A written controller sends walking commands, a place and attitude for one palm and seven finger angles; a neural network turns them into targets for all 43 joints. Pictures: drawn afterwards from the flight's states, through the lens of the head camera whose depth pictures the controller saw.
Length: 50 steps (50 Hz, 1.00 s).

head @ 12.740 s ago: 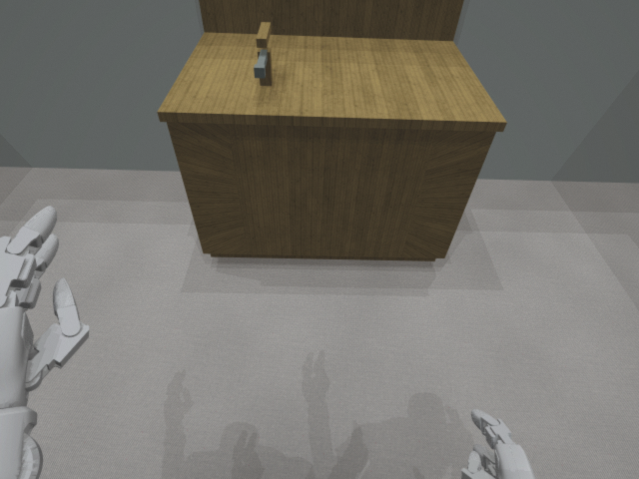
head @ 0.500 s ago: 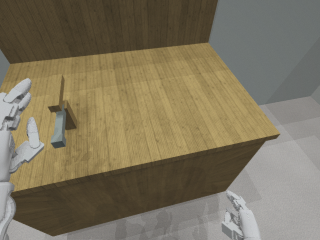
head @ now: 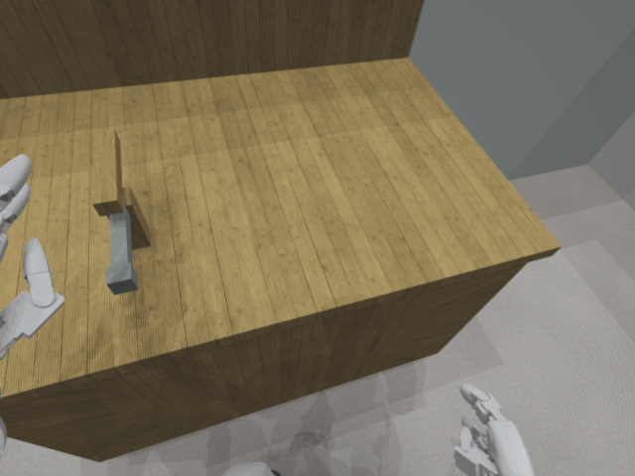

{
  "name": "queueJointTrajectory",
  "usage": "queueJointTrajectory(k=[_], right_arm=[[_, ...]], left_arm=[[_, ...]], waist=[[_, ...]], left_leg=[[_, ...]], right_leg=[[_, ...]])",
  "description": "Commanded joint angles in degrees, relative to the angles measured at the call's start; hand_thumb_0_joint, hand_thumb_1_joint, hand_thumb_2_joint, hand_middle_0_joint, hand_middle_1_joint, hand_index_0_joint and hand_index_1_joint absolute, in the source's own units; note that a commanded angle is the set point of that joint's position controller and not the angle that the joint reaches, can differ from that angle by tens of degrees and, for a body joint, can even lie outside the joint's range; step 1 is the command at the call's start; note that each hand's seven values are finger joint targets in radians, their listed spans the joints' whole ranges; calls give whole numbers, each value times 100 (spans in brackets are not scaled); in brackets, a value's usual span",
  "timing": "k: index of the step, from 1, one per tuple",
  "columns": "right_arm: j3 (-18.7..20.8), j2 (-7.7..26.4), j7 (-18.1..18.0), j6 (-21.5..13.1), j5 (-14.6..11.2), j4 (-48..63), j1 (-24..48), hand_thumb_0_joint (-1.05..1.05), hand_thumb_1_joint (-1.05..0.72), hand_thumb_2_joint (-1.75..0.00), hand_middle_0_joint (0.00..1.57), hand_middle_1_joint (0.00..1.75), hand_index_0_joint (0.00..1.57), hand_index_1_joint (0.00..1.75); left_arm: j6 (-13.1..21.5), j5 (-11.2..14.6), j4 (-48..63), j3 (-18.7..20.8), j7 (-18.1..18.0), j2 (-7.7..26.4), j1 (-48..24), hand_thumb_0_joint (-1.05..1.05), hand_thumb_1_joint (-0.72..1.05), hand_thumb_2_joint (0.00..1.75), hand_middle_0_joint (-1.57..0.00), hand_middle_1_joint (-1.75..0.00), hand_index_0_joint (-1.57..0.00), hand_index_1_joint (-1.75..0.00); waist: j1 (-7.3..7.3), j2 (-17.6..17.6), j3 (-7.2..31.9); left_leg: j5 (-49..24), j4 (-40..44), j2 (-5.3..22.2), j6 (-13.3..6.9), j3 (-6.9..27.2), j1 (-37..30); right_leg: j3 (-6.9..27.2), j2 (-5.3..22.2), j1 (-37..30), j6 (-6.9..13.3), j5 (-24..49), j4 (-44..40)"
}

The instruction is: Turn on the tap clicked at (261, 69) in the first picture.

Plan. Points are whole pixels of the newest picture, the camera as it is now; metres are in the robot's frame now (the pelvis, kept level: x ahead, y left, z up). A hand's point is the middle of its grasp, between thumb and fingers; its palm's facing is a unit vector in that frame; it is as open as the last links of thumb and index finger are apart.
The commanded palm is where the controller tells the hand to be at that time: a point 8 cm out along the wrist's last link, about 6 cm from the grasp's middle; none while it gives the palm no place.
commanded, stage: come to a stop and stand still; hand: left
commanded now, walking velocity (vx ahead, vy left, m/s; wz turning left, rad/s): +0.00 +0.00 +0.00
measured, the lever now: (122, 278) +0.32 +0.27 +0.03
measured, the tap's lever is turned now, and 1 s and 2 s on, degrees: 0 0 0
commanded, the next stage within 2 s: look again from close up in 0.24 s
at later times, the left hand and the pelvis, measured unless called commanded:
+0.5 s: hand (59, 318) +0.21 +0.24 +0.16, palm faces +0.36 -0.85 -0.38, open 7.4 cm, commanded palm +0.15 +0.28 +0.18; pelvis -0.01 +0.00 +0.00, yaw +0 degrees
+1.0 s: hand (90, 319) +0.21 +0.21 +0.17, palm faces +0.35 -0.86 -0.37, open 7.4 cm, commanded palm +0.15 +0.25 +0.18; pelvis -0.01 -0.03 +0.01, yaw +0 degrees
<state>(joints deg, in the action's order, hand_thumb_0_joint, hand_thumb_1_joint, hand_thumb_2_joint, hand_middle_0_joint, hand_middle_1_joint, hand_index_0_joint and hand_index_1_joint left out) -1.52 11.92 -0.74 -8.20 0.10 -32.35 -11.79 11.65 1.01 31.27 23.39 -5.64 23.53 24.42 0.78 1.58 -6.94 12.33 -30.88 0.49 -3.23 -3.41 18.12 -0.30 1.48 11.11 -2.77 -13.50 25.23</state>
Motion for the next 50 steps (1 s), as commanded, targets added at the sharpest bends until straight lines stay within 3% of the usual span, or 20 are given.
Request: queueJointTrajectory(k=[1, 3, 4, 8, 9, 12, 13, 14, 18, 19, 23, 27, 28, 29, 33, 34, 37, 39, 45, 50], right_arm=[[330, 835, -57, -264, -29, 848, 394, 0, -90, -90, 20, 30, 20, 30], [328, 826, -88, -223, -48, 854, 482, 0, -90, -90, 20, 30, 20, 30], [287, 750, -84, -189, -19, 845, 443, 0, -90, -90, 20, 30, 20, 30], [275, 745, -117, -181, -50, 881, 560, 0, -90, -90, 20, 30, 20, 30], [238, 694, -110, -165, -15, 883, 538, 0, -90, -90, 20, 30, 20, 30], [240, 686, -125, -198, -46, 925, 561, 0, -90, -90, 20, 30, 20, 30], [241, 711, -135, -199, -55, 907, 630, 0, -90, -90, 20, 30, 20, 30], [216, 664, -132, -182, -26, 898, 585, 0, -90, -90, 20, 30, 20, 30], [259, 715, -147, -200, -74, 905, 628, 0, -90, -90, 20, 30, 20, 30], [241, 678, -144, -186, -40, 897, 591, 0, -90, -90, 20, 30, 20, 30], [271, 713, -158, -221, -94, 919, 612, 0, -90, -90, 20, 30, 20, 30], [298, 713, -169, -224, -102, 923, 531, 0, -90, -90, 20, 30, 20, 30], [297, 732, -173, -227, -116, 913, 615, 0, -90, -90, 20, 30, 20, 30], [287, 729, -172, -217, -78, 890, 540, 0, -90, -90, 20, 30, 20, 30], [301, 733, -197, -239, -124, 896, 592, 0, -90, -90, 20, 30, 20, 30], [296, 727, -193, -227, -94, 873, 519, 0, -90, -90, 20, 30, 20, 30], [323, 738, -206, -248, -117, 876, 485, 0, -90, -90, 20, 30, 20, 30], [294, 705, -210, -244, -92, 835, 511, 0, -90, -90, 20, 30, 20, 30], [292, 648, -214, -287, -98, 876, 540, 0, -90, -90, 20, 30, 20, 30], [301, 621, -164, -274, -94, 921, 526, 0, -90, -90, 20, 30, 20, 30]], left_arm=[[345, 13, 915, 401, -85, 616, -227, 0, 90, 90, -20, -30, -20, -30], [317, -22, 886, 624, -124, 853, -267, 0, 90, 90, -20, -30, -20, -30], [325, 8, 805, 336, -84, 500, -264, 0, 90, 90, -20, -30, -20, -30], [279, 9, 931, 510, -111, 788, -457, 0, 90, 90, -20, -30, -20, -30], [291, 31, 902, 216, -74, 471, -462, 0, 90, 90, -20, -30, -20, -30], [272, 46, 949, 211, -83, 561, -595, 0, 90, 90, -20, -30, -20, -30], [251, 19, 970, 422, -122, 774, -588, 0, 90, 90, -20, -30, -20, -30], [263, 44, 852, 178, -95, 485, -515, 0, 90, 90, -20, -30, -20, -30], [257, 46, 895, 341, -126, 699, -553, 0, 90, 90, -20, -30, -20, -30], [280, 65, 790, 145, -98, 488, -493, 0, 90, 90, -20, -30, -20, -30], [294, 81, 916, 344, -130, 731, -374, 0, 90, 90, -20, -30, -20, -30], [350, 121, 866, 211, -93, 595, -305, 0, 90, 90, -20, -30, -20, -30], [343, 107, 928, 355, -123, 761, -267, 0, 90, 90, -20, -30, -20, -30], [368, 139, 840, 222, -91, 590, -213, 0, 90, 90, -20, -30, -20, -30], [356, 143, 790, 391, -114, 791, -149, 0, 90, 90, -20, -30, -20, -30], [374, 164, 719, 150, -74, 523, -157, 0, 90, 90, -20, -30, -20, -30], [379, 171, 740, 226, -74, 624, -200, 0, 90, 90, -20, -30, -20, -30], [364, 191, 670, 205, -66, 593, -146, 0, 90, 90, -20, -30, -20, -30], [340, 215, 805, 178, -42, 611, -442, 0, 90, 90, -20, -30, -20, -30], [273, 257, 778, 132, -13, 564, -453, 0, 90, 90, -20, -30, -20, -30]], waist=[[-53, -628, 1172], [-16, -744, 1213], [-38, -670, 1194], [-6, -682, 1262], [-25, -657, 1233], [-30, -694, 1142], [21, -730, 1195], [0, -598, 1181], [1, -680, 1173], [-10, -618, 1134], [4, -639, 1256], [-39, -587, 1151], [-4, -655, 1200], [-13, -541, 1212], [-5, -531, 1133], [-35, -473, 1118], [-46, -437, 1117], [-29, -316, 1193], [-36, -710, 1073], [-45, -649, 1043]], left_leg=[[-92, 889, 714, 180, 743, -704], [109, 1013, 720, 193, 778, -787], [193, 1042, 715, 186, 786, -739], [203, 1089, 701, 206, 803, -811], [274, 1111, 689, 205, 802, -751], [600, 1227, 696, 228, 848, -693], [537, 1261, 700, 239, 862, -760], [575, 1224, 684, 212, 834, -688], [505, 1201, 639, 248, 806, -746], [606, 1190, 632, 221, 787, -677], [256, 1133, 606, 239, 774, -807], [287, 1079, 581, 206, 749, -698], [184, 1105, 594, 221, 769, -788], [185, 1098, 598, 204, 773, -729], [256, 1093, 585, 204, 766, -755], [303, 1056, 572, 191, 737, -707], [211, 1013, 565, 185, 747, -734], [106, 1031, 595, 176, 744, -825], [355, 1401, 808, 209, 884, -844], [381, 1308, 868, 210, 823, -844]], right_leg=[[-165, 47, 39, 321, 425, -303], [-96, 55, 65, 335, 418, -253], [-150, 21, 68, 327, 410, -273], [-33, 76, -10, 339, 483, -321], [-77, 54, -10, 333, 476, -356], [-4, 89, -1, 337, 308, -412], [4, 80, -36, 334, 358, -387], [-23, 74, -59, 329, 408, -457], [112, 148, -57, 363, 416, -514], [79, 129, -42, 352, 412, -562], [128, 195, -126, 374, 566, -538], [157, 215, -109, 379, 569, -619], [146, 219, -106, 382, 591, -578], [95, 183, -138, 364, 622, -592], [183, 244, -71, 378, 524, -665], [154, 220, -55, 370, 513, -690], [228, 248, -53, 390, 566, -706], [167, 209, -59, 361, 625, -700], [109, 66, -6, 308, 385, -631], [142, 47, 72, 302, 392, -701]])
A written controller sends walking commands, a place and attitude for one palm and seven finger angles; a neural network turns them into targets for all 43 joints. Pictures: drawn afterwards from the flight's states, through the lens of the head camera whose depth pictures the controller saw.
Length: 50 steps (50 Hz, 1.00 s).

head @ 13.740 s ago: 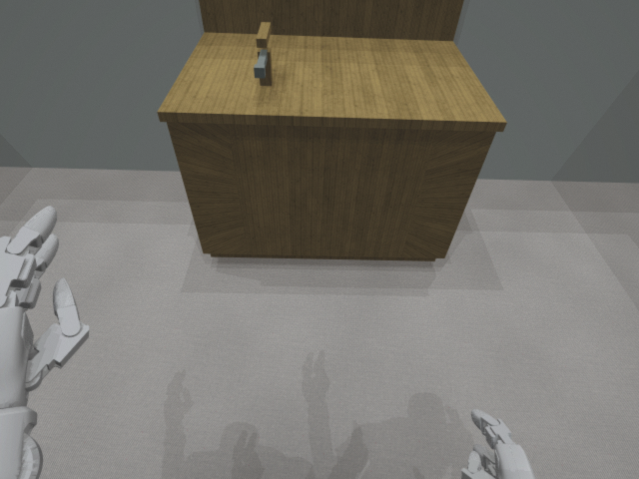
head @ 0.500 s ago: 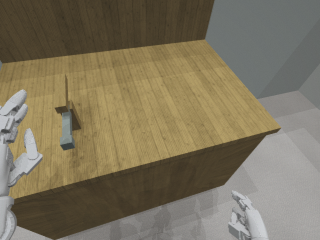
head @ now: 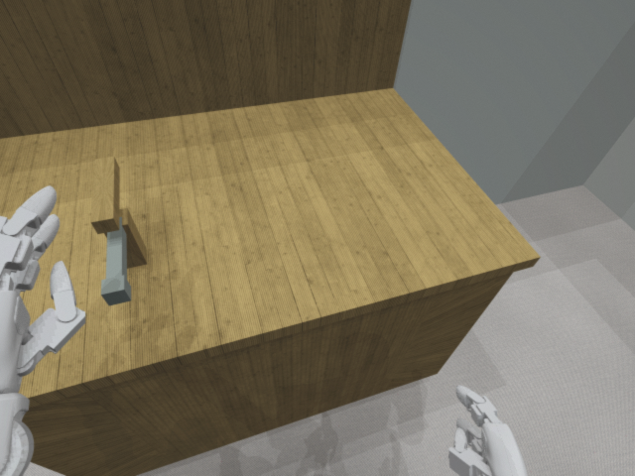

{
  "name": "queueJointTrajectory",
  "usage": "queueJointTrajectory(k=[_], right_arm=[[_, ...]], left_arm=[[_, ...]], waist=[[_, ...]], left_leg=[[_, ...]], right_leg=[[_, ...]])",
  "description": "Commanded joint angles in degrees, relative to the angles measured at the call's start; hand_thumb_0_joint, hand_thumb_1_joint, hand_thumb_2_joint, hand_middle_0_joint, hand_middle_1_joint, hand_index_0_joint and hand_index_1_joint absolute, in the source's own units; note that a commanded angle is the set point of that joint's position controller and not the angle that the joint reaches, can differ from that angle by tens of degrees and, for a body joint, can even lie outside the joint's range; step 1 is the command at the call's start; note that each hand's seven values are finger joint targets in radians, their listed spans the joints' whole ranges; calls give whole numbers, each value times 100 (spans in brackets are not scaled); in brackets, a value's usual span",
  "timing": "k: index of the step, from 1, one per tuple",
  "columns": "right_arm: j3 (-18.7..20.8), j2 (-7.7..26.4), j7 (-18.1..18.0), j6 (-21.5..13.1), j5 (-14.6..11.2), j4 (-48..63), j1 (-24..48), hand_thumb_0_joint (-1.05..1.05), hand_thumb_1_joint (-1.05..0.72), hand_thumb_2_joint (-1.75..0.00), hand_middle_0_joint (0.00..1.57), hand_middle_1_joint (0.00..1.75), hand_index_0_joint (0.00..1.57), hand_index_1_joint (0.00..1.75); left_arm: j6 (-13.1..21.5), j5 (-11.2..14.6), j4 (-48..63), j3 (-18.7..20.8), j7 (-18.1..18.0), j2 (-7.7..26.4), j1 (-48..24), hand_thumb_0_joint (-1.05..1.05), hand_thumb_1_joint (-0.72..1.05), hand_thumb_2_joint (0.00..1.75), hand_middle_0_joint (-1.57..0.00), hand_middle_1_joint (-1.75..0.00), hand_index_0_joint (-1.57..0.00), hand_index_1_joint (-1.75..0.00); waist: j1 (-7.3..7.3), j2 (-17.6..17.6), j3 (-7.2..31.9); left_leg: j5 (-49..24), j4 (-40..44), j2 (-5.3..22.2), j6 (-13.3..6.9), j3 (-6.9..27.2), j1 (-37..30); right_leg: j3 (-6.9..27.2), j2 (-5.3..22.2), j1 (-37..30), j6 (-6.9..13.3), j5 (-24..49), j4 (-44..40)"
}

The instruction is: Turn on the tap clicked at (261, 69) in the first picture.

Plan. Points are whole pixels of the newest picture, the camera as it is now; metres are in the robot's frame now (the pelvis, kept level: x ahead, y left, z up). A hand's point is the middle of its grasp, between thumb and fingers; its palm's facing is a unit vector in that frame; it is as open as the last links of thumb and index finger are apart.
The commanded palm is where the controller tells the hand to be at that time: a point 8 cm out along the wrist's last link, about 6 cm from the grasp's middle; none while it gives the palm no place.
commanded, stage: come to a stop and stand still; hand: left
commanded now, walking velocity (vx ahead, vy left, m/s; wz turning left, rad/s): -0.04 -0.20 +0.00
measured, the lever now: (116, 290) +0.32 +0.30 +0.02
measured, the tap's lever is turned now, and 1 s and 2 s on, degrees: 0 0 0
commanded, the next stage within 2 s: look again from close up in 1.18 s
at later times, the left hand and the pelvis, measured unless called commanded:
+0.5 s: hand (54, 288) +0.23 +0.26 +0.18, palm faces +0.40 -0.77 -0.50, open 7.4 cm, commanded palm +0.15 +0.27 +0.17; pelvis +0.00 -0.01 +0.00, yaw +1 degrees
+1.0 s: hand (31, 283) +0.24 +0.30 +0.16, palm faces +0.41 -0.84 -0.36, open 7.4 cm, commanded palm +0.17 +0.32 +0.17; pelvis +0.01 +0.04 -0.01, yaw +0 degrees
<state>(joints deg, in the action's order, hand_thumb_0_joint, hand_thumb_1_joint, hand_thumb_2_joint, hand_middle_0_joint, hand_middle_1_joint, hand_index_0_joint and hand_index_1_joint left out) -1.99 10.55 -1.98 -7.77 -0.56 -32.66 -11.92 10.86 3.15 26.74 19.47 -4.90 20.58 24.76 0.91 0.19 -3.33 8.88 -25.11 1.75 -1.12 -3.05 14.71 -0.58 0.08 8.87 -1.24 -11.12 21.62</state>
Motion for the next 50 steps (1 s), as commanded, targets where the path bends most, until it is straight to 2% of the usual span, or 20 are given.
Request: queueJointTrajectory(k=[1, 7, 13, 14, 21, 22, 23, 24, 26, 28, 31, 32, 33, 34, 36, 38, 44, 48, 49, 50], right_arm=[[353, 738, -30, -308, -30, 951, 516, 0, -90, -90, 20, 30, 20, 30], [355, 762, -49, -257, -34, 929, 518, 0, -90, -90, 20, 30, 20, 30], [330, 806, -127, -206, -95, 928, 637, 0, -90, -90, 20, 30, 20, 30], [333, 825, -129, -184, -74, 897, 574, 0, -90, -90, 20, 30, 20, 30], [388, 856, -155, -193, -110, 897, 588, 0, -90, -90, 20, 30, 20, 30], [604, 1078, -169, -370, 249, 732, 29, 0, -90, -90, 20, 30, 20, 30], [442, 738, -144, -206, -133, 331, 435, 0, -90, -90, 20, 30, 20, 30], [576, 882, -70, -282, -6, 581, 349, 0, -90, -90, 20, 30, 20, 30], [566, 866, 100, -311, -164, 810, 276, 0, -90, -90, 20, 30, 20, 30], [532, 774, 270, -318, -237, 953, 429, 0, -90, -90, 20, 30, 20, 30], [465, 835, 209, -296, -151, 1086, 518, 0, -90, -90, 20, 30, 20, 30], [440, 821, 156, -297, -116, 1098, 542, 0, -90, -90, 20, 30, 20, 30], [418, 862, 103, -266, -107, 1063, 593, 0, -90, -90, 20, 30, 20, 30], [379, 790, 62, -264, -72, 1078, 559, 0, -90, -90, 20, 30, 20, 30], [367, 802, 6, -314, -67, 1090, 538, 0, -90, -90, 20, 30, 20, 30], [342, 809, -14, -369, -61, 1081, 537, 0, -90, -90, 20, 30, 20, 30], [360, 813, 90, -492, -37, 851, 325, 0, -90, -90, 20, 30, 20, 30], [392, 827, 134, -443, -56, 770, 405, 0, -90, -90, 20, 30, 20, 30], [371, 810, 144, -395, -35, 778, 344, 0, -90, -90, 20, 30, 20, 30], [396, 808, 141, -371, -47, 813, 363, 0, -90, -90, 20, 30, 20, 30]], left_arm=[[347, 45, 1213, 531, -91, 861, -451, 0, 90, 90, -20, -30, -20, -30], [291, 60, 1273, 604, -117, 900, -126, 0, 90, 90, -20, -30, -20, -30], [216, 94, 1303, 755, -179, 1073, 35, 0, 90, 90, -20, -30, -20, -30], [234, 114, 1247, 590, -150, 888, 7, 0, 90, 90, -20, -30, -20, -30], [242, 100, 1175, 580, -151, 905, -108, 0, 90, 90, -20, -30, -20, -30], [735, -687, 2121, 4040, -161, 5515, -5564, 0, 90, 90, -20, -30, -20, -30], [472, -266, -93, 2514, -76, 3278, -4084, 0, 90, 90, -20, -30, -20, -30], [437, -194, -746, 1354, 96, 1752, -2668, 0, 90, 90, -20, -30, -20, -30], [363, -43, -316, 492, 196, 825, -1162, 0, 90, 90, -20, -30, -20, -30], [285, -4, 346, 69, 187, 329, -226, 0, 90, 90, -20, -30, -20, -30], [247, -97, 890, 615, 40, 1009, -125, 0, 90, 90, -20, -30, -20, -30], [284, -105, 970, 838, 2, 1179, -153, 0, 90, 90, -20, -30, -20, -30], [325, -142, 1134, 1293, -91, 1629, -280, 0, 90, 90, -20, -30, -20, -30], [397, -112, 1107, 1114, -75, 1308, -405, 0, 90, 90, -20, -30, -20, -30], [537, -129, 1368, 1211, -116, 1381, -779, 0, 90, 90, -20, -30, -20, -30], [593, -185, 1637, 1394, -179, 1633, -1039, 0, 90, 90, -20, -30, -20, -30], [580, -181, 1355, 711, -144, 880, -766, 0, 90, 90, -20, -30, -20, -30], [525, -260, 1158, 681, -164, 887, -732, 0, 90, 90, -20, -30, -20, -30], [523, -234, 1084, 508, -136, 712, -700, 0, 90, 90, -20, -30, -20, -30], [528, -231, 1197, 621, -150, 865, -752, 0, 90, 90, -20, -30, -20, -30]], waist=[[-60, -495, 698], [-57, -380, 883], [-33, -214, 858], [-49, -95, 830], [-63, -86, 709], [312, 1032, -1], [90, -321, 403], [143, -715, 912], [177, -605, 1084], [192, -275, 1213], [151, 561, 739], [136, 677, 654], [122, 320, 579], [68, 90, 576], [68, -711, 592], [118, -1172, 794], [31, -530, 1116], [21, -839, 927], [14, -763, 891], [9, -764, 922]], left_leg=[[756, 678, 743, 0, 762, -493], [320, 164, 463, -29, 549, -462], [-218, 17, 392, -44, 593, -515], [-199, -16, 386, -57, 587, -483], [-10, 136, 425, -81, 656, -561], [-240, -641, 311, -33, 210, 300], [-361, -237, 320, 18, 237, -468], [-102, -143, 228, 64, 255, -821], [-105, -49, 201, -56, 102, -926], [-18, 27, 303, -108, 139, -909], [845, 112, 280, -15, 194, -333], [1033, 115, 235, -6, 205, -292], [1007, 218, 256, 1, 196, -332], [1233, 378, 314, -51, 339, -131], [1512, 707, 456, -141, 547, 80], [1285, 793, 589, -199, 674, -6], [-205, 194, 522, -143, 585, -712], [-251, 391, 590, -51, 696, -707], [-257, 405, 599, -47, 752, -658], [-309, 389, 621, -34, 738, -710]], right_leg=[[187, 192, 302, 154, 139, -356], [522, 416, 136, 282, 629, -511], [545, 570, 88, 281, 1058, -423], [498, 552, 108, 259, 1048, -443], [479, 522, 209, 233, 760, -420], [799, 650, 899, 61, 1201, -934], [535, 1042, 950, 587, 1025, -322], [800, 612, 629, 556, 875, 27], [630, 428, 392, 145, 740, 15], [346, 323, 199, 70, 550, 58], [286, 311, 381, 179, -275, -259], [335, 325, 545, 220, -556, -346], [272, 288, 680, 241, -642, -254], [154, 258, 553, 232, -715, -127], [50, 105, 238, 211, -499, 193], [-87, 61, 29, 200, -179, 476], [-105, 139, 143, 198, 491, 168], [-116, 121, 318, 203, 276, 228], [-147, 105, 337, 204, 189, 197], [-125, 140, 306, 214, 219, 159]])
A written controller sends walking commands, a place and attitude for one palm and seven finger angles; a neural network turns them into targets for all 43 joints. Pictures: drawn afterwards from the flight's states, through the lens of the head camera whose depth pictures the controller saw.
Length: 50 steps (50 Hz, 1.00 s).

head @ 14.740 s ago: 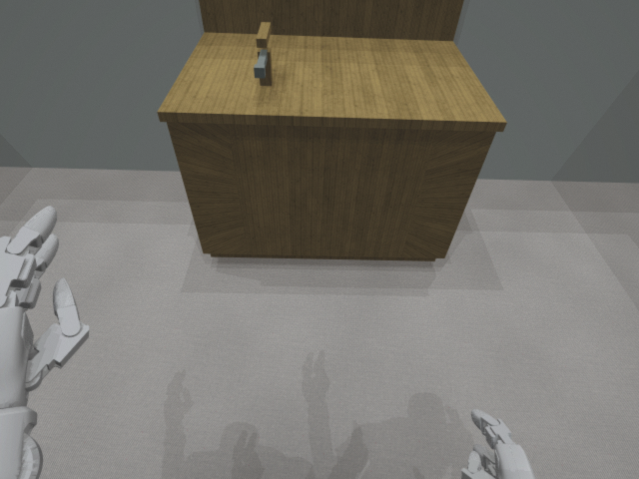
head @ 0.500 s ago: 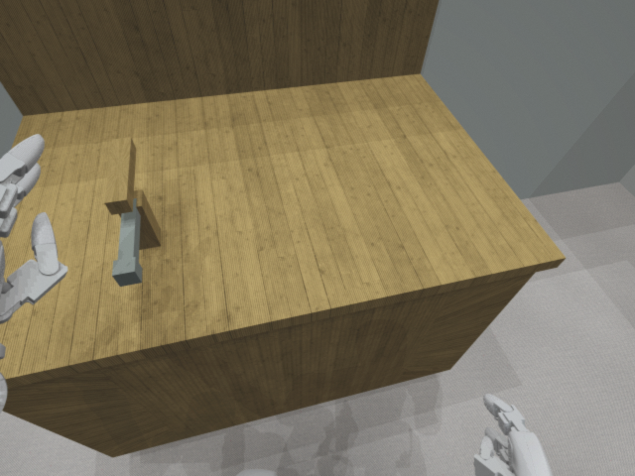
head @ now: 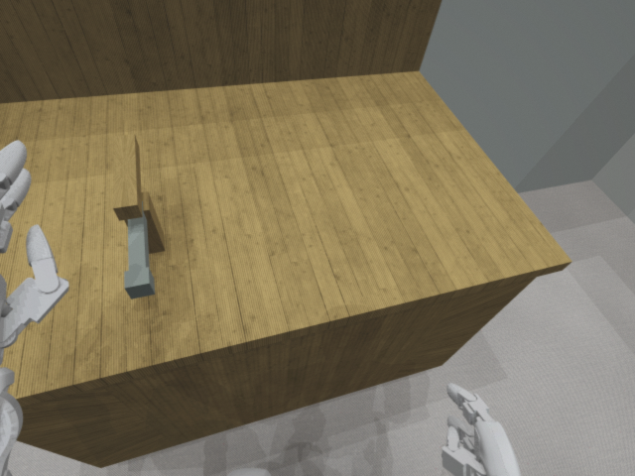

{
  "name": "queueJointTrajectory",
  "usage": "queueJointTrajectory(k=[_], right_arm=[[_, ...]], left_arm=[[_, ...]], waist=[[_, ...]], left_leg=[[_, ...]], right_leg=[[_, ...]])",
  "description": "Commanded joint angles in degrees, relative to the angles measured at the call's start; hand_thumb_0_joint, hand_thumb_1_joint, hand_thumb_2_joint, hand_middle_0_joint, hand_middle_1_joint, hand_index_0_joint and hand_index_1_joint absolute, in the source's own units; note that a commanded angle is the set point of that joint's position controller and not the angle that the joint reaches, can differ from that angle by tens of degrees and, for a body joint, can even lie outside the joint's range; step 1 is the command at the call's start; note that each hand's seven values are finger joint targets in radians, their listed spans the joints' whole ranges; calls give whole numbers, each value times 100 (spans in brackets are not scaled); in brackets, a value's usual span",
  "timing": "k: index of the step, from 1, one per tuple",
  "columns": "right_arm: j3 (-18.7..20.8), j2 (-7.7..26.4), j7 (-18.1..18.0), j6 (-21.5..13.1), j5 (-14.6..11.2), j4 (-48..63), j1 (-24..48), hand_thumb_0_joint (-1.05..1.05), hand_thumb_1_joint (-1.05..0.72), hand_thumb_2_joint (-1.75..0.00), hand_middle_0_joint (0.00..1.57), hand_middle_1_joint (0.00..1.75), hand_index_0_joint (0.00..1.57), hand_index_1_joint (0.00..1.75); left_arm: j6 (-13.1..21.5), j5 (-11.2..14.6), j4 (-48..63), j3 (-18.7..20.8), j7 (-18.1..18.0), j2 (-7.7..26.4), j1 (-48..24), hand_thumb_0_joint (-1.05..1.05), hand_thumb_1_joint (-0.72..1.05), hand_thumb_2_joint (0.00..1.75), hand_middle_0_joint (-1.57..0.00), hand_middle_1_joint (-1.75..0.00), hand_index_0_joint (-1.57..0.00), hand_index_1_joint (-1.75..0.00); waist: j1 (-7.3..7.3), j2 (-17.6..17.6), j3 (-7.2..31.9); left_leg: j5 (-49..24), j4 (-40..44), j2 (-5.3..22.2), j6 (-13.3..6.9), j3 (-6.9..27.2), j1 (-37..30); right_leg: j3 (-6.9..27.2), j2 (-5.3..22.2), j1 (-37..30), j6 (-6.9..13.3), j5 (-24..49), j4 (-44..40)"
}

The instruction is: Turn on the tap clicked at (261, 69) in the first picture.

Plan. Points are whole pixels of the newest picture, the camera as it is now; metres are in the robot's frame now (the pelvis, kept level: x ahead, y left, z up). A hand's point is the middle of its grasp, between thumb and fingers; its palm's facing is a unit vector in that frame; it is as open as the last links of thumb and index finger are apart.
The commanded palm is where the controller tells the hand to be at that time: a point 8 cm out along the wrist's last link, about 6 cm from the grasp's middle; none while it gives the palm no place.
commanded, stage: come to a stop and stand still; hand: left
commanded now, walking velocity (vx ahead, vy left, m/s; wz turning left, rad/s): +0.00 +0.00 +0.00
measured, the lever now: (139, 283) +0.31 +0.26 +0.03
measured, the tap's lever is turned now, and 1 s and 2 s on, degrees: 0 0 0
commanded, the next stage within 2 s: look again from close up in 0.18 s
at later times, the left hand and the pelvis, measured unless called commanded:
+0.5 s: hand (82, 299) +0.22 +0.24 +0.16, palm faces +0.38 -0.85 -0.38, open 7.4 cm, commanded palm +0.16 +0.27 +0.18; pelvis +0.00 -0.01 +0.00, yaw +0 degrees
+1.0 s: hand (109, 319) +0.21 +0.22 +0.15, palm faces +0.31 -0.86 -0.41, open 7.4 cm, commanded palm +0.16 +0.26 +0.18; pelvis -0.01 -0.02 +0.00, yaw +0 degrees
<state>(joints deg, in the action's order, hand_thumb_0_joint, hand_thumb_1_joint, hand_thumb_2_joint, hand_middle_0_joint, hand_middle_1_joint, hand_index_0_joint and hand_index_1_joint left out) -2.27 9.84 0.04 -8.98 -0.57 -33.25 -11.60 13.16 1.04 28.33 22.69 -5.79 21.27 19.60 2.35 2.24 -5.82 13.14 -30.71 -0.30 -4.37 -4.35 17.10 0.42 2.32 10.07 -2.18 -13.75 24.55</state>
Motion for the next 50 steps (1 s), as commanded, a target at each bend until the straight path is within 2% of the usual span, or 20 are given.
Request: queueJointTrajectory(k=[1, 3, 9, 13, 14, 22, 25, 28, 29, 33, 34, 35, 36, 37, 38, 39, 41, 45, 48, 50], right_arm=[[412, 879, -70, -221, -27, 872, 348, 0, -90, -90, 20, 30, 20, 30], [399, 869, -99, -177, -58, 887, 443, 0, -90, -90, 20, 30, 20, 30], [354, 837, -136, -88, -21, 971, 472, 0, -90, -90, 20, 30, 20, 30], [393, 857, -163, -109, -56, 967, 508, 0, -90, -90, 20, 30, 20, 30], [371, 849, -161, -79, -18, 955, 437, 0, -90, -90, 20, 30, 20, 30], [421, 873, -196, -29, -62, 956, 438, 0, -90, -90, 20, 30, 20, 30], [424, 869, -212, -35, -66, 981, 485, 0, -90, -90, 20, 30, 20, 30], [406, 861, -224, -38, -89, 959, 519, 0, -90, -90, 20, 30, 20, 30], [396, 874, -219, -23, -50, 954, 479, 0, -90, -90, 20, 30, 20, 30], [418, 860, -245, -43, -100, 930, 503, 0, -90, -90, 20, 30, 20, 30], [414, 894, -241, -28, -59, 917, 439, 0, -90, -90, 20, 30, 20, 30], [467, 1049, -203, -231, 349, 857, 198, 0, -90, -90, 20, 30, 20, 30], [250, 381, -247, -207, 126, 387, 334, 0, -90, -90, 20, 30, 20, 30], [596, 911, -217, -335, 30, 801, 142, 0, -90, -90, 20, 30, 20, 30], [594, 878, -92, -369, -73, 871, 235, 0, -90, -90, 20, 30, 20, 30], [618, 951, -13, -368, -60, 912, 162, 0, -90, -90, 20, 30, 20, 30], [552, 917, 54, -393, -55, 972, 349, 0, -90, -90, 20, 30, 20, 30], [499, 871, -70, -363, -71, 1000, 427, 0, -90, -90, 20, 30, 20, 30], [467, 890, -210, -340, -48, 940, 538, 0, -90, -90, 20, 30, 20, 30], [444, 828, -254, -355, -32, 917, 457, 0, -90, -90, 20, 30, 20, 30]], left_arm=[[312, -16, 1039, 340, -61, 840, -234, 0, 90, 90, -20, -30, -20, -30], [289, -18, 1095, 586, -97, 1064, -217, 0, 90, 90, -20, -30, -20, -30], [277, 83, 1127, 403, -62, 875, -103, 0, 90, 90, -20, -30, -20, -30], [254, 47, 1279, 539, -108, 1082, -144, 0, 90, 90, -20, -30, -20, -30], [239, 87, 1073, 330, -75, 836, -3, 0, 90, 90, -20, -30, -20, -30], [211, 71, 868, 281, -64, 866, -169, 0, 90, 90, -20, -30, -20, -30], [244, 62, 1087, 302, -84, 928, -202, 0, 90, 90, -20, -30, -20, -30], [224, 57, 1037, 514, -116, 1108, -10, 0, 90, 90, -20, -30, -20, -30], [234, 88, 944, 300, -74, 876, 40, 0, 90, 90, -20, -30, -20, -30], [224, 81, 939, 518, -99, 1087, 49, 0, 90, 90, -20, -30, -20, -30], [231, 106, 834, 299, -63, 853, 52, 0, 90, 90, -20, -30, -20, -30], [789, -671, 2246, 3648, -59, 5459, -5609, 0, 90, 90, -20, -30, -20, -30], [571, -137, -1078, 1195, 166, 1758, -2185, 0, 90, 90, -20, -30, -20, -30], [510, 14, -1076, 638, 227, 1018, -700, 0, 90, 90, -20, -30, -20, -30], [495, 174, -516, -37, 236, 270, -159, 0, 90, 90, -20, -30, -20, -30], [524, 157, 329, 18, 195, 515, -236, 0, 90, 90, -20, -30, -20, -30], [510, 157, 767, 118, 112, 753, 125, 0, 90, 90, -20, -30, -20, -30], [490, 202, 884, 652, -44, 1138, 281, 0, 90, 90, -20, -30, -20, -30], [564, 179, 1112, 973, -88, 1496, -269, 0, 90, 90, -20, -30, -20, -30], [572, 185, 890, 738, -73, 1191, -375, 0, 90, 90, -20, -30, -20, -30]], waist=[[-127, -870, 1212], [-124, -805, 1225], [-119, -832, 1227], [-125, -887, 1393], [-119, -756, 1375], [-153, -548, 1069], [-145, -781, 1168], [-117, -588, 1157], [-125, -539, 1123], [-127, -573, 1098], [-139, -476, 1086], [77, 310, 174], [-175, 392, 1209], [90, -578, 1348], [5, -1526, 1615], [-3, -1538, 1634], [55, -841, 1370], [-21, 154, 1072], [-92, -230, 905], [-99, -591, 1003]], left_leg=[[-728, 944, 799, 302, 885, -893], [-932, 955, 768, 400, 846, -968], [-618, 1040, 730, 401, 808, -832], [-1026, 945, 699, 438, 745, -1085], [-1011, 902, 688, 379, 742, -1035], [3, 1042, 587, 311, 750, -666], [-6, 1065, 588, 274, 752, -690], [-168, 1002, 564, 274, 749, -671], [-149, 976, 557, 249, 716, -680], [-153, 965, 567, 256, 705, -732], [-119, 944, 553, 238, 701, -701], [-299, 165, 586, 299, 479, 343], [-906, 553, 233, 298, 615, -679], [-1126, 533, 316, 376, 406, -1176], [-1463, 662, 441, 309, 390, -1383], [-1555, 834, 590, 270, 591, -1150], [-789, 1010, 718, 212, 736, -490], [444, 911, 481, 261, 639, -231], [492, 900, 411, 280, 641, -456], [538, 974, 457, 242, 667, -453]], right_leg=[[-232, -82, 117, 311, 519, -175], [-249, -79, 87, 319, 654, -157], [-233, -45, -97, 328, 712, -324], [-186, 15, -141, 340, 972, -312], [-185, 21, -145, 335, 1039, -399], [7, 90, -112, 368, 735, -567], [-16, 89, -197, 369, 743, -524], [-21, 100, -209, 360, 825, -542], [-18, 94, -137, 358, 842, -584], [21, 117, -80, 355, 802, -590], [21, 100, -53, 358, 810, -616], [411, 451, 774, 406, 1140, -1012], [400, 457, 565, 621, 1105, -362], [750, 234, 452, 549, 1156, -462], [352, 186, 137, 468, 1085, -111], [167, 101, -62, 405, 809, 112], [47, 46, -265, 297, 455, 145], [134, 93, -12, 271, 83, -339], [252, 94, 371, 320, -140, -473], [195, 70, 200, 311, -43, -386]])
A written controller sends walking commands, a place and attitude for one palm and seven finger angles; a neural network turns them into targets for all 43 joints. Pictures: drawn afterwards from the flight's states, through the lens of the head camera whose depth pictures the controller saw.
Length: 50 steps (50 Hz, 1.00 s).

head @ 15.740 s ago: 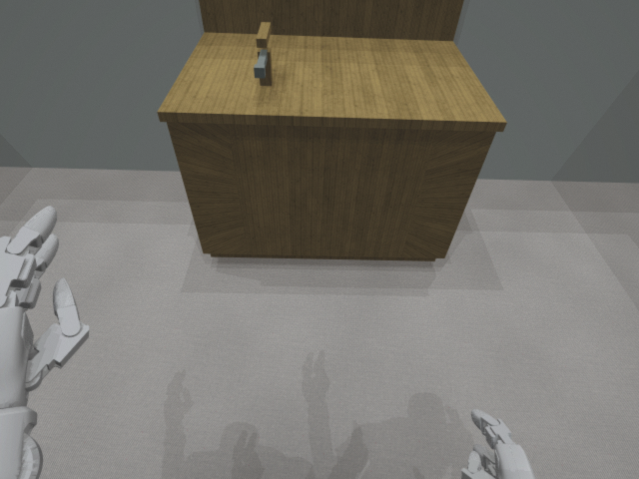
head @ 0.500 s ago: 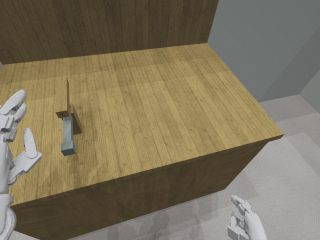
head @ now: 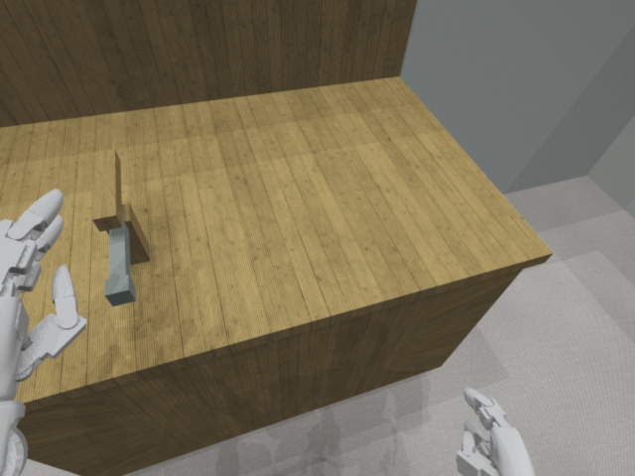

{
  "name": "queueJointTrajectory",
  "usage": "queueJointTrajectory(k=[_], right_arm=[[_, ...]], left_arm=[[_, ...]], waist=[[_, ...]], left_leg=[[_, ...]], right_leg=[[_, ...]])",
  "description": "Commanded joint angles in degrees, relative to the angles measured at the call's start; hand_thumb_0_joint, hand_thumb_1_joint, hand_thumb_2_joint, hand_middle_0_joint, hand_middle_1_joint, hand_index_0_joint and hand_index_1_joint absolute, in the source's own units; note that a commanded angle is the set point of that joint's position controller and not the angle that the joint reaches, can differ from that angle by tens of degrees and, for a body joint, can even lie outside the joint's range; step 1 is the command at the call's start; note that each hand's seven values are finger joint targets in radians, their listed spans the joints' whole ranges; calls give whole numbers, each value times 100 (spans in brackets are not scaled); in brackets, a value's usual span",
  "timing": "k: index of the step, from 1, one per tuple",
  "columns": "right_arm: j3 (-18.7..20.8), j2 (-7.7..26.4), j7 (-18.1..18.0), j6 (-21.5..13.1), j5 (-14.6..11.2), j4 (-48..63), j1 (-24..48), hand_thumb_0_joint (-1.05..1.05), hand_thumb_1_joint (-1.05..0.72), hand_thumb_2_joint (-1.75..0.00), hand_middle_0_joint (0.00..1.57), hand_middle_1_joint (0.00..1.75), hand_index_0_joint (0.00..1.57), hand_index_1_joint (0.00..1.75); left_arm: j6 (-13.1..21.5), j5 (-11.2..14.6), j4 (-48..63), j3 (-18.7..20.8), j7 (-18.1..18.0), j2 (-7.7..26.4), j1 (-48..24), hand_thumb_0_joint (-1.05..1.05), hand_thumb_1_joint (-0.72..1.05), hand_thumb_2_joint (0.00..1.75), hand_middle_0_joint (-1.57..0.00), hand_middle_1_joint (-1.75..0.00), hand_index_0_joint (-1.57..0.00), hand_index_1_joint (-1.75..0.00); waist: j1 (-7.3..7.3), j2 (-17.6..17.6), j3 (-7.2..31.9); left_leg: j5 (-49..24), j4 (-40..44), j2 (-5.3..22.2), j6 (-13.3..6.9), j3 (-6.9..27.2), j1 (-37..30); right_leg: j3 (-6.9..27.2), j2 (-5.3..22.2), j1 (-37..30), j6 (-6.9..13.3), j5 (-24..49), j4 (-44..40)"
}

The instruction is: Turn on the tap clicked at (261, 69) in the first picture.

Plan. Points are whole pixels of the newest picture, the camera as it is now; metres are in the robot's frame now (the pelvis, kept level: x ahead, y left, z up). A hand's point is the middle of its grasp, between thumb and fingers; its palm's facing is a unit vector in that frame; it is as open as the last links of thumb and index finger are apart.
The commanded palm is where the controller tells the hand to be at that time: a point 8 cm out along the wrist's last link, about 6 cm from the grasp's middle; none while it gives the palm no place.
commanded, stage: come to a stop and stand still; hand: left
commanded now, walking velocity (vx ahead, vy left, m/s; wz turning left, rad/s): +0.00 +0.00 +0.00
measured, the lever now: (120, 290) +0.31 +0.28 +0.03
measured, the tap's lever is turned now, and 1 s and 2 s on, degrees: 0 0 0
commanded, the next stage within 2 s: look again from close up in 0.60 s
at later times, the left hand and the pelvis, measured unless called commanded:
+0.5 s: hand (59, 300) +0.23 +0.26 +0.16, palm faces +0.37 -0.85 -0.37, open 7.4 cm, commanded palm +0.17 +0.29 +0.18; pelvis +0.01 +0.01 +0.00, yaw +1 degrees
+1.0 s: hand (63, 307) +0.22 +0.25 +0.16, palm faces +0.38 -0.84 -0.38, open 7.4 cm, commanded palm +0.16 +0.29 +0.18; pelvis +0.01 +0.00 +0.00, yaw +1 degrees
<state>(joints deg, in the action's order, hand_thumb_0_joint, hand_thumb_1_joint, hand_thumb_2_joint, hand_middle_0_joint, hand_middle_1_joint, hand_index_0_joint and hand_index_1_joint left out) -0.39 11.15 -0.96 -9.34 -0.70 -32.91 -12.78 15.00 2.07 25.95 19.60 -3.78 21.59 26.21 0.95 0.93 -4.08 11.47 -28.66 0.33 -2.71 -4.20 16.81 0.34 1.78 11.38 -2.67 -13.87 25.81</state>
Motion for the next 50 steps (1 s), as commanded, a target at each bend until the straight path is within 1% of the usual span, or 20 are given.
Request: queueJointTrajectory(k=[1, 9, 12, 13, 14, 18, 19, 25, 28, 29, 33, 34, 35, 38, 39, 43, 44, 48, 49, 50], right_arm=[[265, 713, -152, -342, -14, 853, 554, 0, -90, -90, 20, 30, 20, 30], [253, 743, -80, -348, 17, 732, 601, 0, -90, -90, 20, 30, 20, 30], [261, 723, -81, -282, 9, 792, 621, 0, -90, -90, 20, 30, 20, 30], [236, 702, -108, -255, -3, 793, 701, 0, -90, -90, 20, 30, 20, 30], [233, 714, -102, -213, 23, 793, 639, 0, -90, -90, 20, 30, 20, 30], [226, 695, -130, -159, -17, 862, 699, 0, -90, -90, 20, 30, 20, 30], [221, 718, -122, -143, 11, 866, 646, 0, -90, -90, 20, 30, 20, 30], [257, 743, -125, -136, -10, 895, 603, 0, -90, -90, 20, 30, 20, 30], [232, 732, -145, -123, -29, 866, 679, 0, -90, -90, 20, 30, 20, 30], [227, 757, -134, -98, 6, 845, 593, 0, -90, -90, 20, 30, 20, 30], [236, 735, -154, -106, -36, 864, 677, 0, -90, -90, 20, 30, 20, 30], [215, 745, -146, -83, 5, 849, 626, 0, -90, -90, 20, 30, 20, 30], [247, 728, -143, -102, -18, 883, 628, 0, -90, -90, 20, 30, 20, 30], [238, 729, -157, -105, -34, 865, 694, 0, -90, -90, 20, 30, 20, 30], [218, 748, -142, -79, 4, 836, 604, 0, -90, -90, 20, 30, 20, 30], [238, 737, -156, -107, -41, 856, 684, 0, -90, -90, 20, 30, 20, 30], [231, 756, -149, -89, -5, 824, 601, 0, -90, -90, 20, 30, 20, 30], [248, 735, -162, -103, -47, 865, 676, 0, -90, -90, 20, 30, 20, 30], [243, 756, -154, -77, -12, 821, 610, 0, -90, -90, 20, 30, 20, 30], [263, 731, -155, -93, -28, 873, 616, 0, -90, -90, 20, 30, 20, 30]], left_arm=[[398, 57, 1142, 950, -264, 1071, -1134, 0, 90, 90, -20, -30, -20, -30], [231, -26, 1170, 511, -277, 665, -863, 0, 90, 90, -20, -30, -20, -30], [209, -16, 1233, 637, -283, 779, -792, 0, 90, 90, -20, -30, -20, -30], [176, -19, 1246, 862, -317, 973, -682, 0, 90, 90, -20, -30, -20, -30], [183, 15, 1224, 716, -284, 804, -666, 0, 90, 90, -20, -30, -20, -30], [161, 40, 1460, 925, -298, 1011, -583, 0, 90, 90, -20, -30, -20, -30], [163, 71, 1422, 757, -263, 851, -598, 0, 90, 90, -20, -30, -20, -30], [129, 51, 1497, 687, -278, 832, -611, 0, 90, 90, -20, -30, -20, -30], [94, 16, 1428, 759, -319, 918, -646, 0, 90, 90, -20, -30, -20, -30], [93, 31, 1292, 575, -286, 726, -638, 0, 90, 90, -20, -30, -20, -30], [95, -7, 1407, 768, -338, 947, -699, 0, 90, 90, -20, -30, -20, -30], [95, 23, 1253, 597, -300, 761, -648, 0, 90, 90, -20, -30, -20, -30], [100, 12, 1334, 650, -309, 832, -671, 0, 90, 90, -20, -30, -20, -30], [88, -4, 1363, 799, -340, 968, -623, 0, 90, 90, -20, -30, -20, -30], [86, 24, 1205, 587, -298, 739, -612, 0, 90, 90, -20, -30, -20, -30], [94, -6, 1372, 755, -335, 944, -652, 0, 90, 90, -20, -30, -20, -30], [94, 19, 1232, 586, -301, 750, -606, 0, 90, 90, -20, -30, -20, -30], [80, 5, 1346, 768, -336, 937, -538, 0, 90, 90, -20, -30, -20, -30], [87, 26, 1216, 621, -304, 778, -495, 0, 90, 90, -20, -30, -20, -30], [85, 25, 1317, 657, -311, 838, -559, 0, 90, 90, -20, -30, -20, -30]], waist=[[44, -544, 847], [30, -430, 983], [34, -402, 977], [51, -436, 980], [29, -440, 995], [42, -566, 1093], [21, -565, 1087], [10, -604, 1146], [23, -621, 1039], [2, -533, 1001], [14, -561, 947], [7, -494, 912], [3, -496, 931], [16, -480, 940], [-4, -433, 879], [4, -585, 885], [-6, -523, 869], [7, -476, 904], [0, -433, 878], [-8, -459, 910]], left_leg=[[643, 769, 397, 74, 634, -480], [-332, 600, 379, 118, 549, -704], [-415, 628, 396, 142, 570, -678], [-583, 624, 407, 148, 556, -728], [-612, 636, 401, 139, 561, -660], [-990, 627, 442, 166, 569, -814], [-983, 670, 446, 158, 579, -759], [-907, 723, 507, 167, 633, -820], [-556, 813, 520, 176, 648, -739], [-429, 868, 500, 165, 680, -650], [-56, 953, 507, 170, 733, -590], [84, 983, 489, 148, 734, -502], [159, 951, 504, 142, 715, -542], [93, 919, 481, 149, 712, -579], [141, 957, 457, 147, 716, -495], [158, 964, 477, 156, 721, -552], [203, 993, 458, 141, 733, -475], [124, 941, 473, 139, 735, -572], [186, 952, 461, 126, 708, -514], [134, 932, 479, 125, 725, -569]], right_leg=[[197, 90, 40, 362, 82, -497], [96, 66, -186, 321, 907, -585], [107, 72, -244, 326, 949, -568], [55, 64, -239, 311, 1051, -579], [28, 59, -296, 311, 1070, -578], [-19, 48, -365, 304, 1267, -511], [-58, 20, -386, 291, 1229, -513], [-71, 39, -453, 288, 1169, -492], [-70, 36, -396, 285, 972, -542], [-98, 8, -395, 285, 907, -571], [-81, 25, -406, 294, 720, -591], [-99, 15, -403, 280, 653, -648], [-50, 52, -415, 298, 647, -651], [-35, 55, -395, 299, 704, -677], [-66, 28, -372, 294, 655, -711], [-44, 49, -365, 302, 645, -674], [-66, 15, -379, 296, 613, -695], [-23, 59, -376, 306, 667, -688], [-50, 36, -358, 293, 635, -729], [2, 76, -389, 312, 708, -708]])
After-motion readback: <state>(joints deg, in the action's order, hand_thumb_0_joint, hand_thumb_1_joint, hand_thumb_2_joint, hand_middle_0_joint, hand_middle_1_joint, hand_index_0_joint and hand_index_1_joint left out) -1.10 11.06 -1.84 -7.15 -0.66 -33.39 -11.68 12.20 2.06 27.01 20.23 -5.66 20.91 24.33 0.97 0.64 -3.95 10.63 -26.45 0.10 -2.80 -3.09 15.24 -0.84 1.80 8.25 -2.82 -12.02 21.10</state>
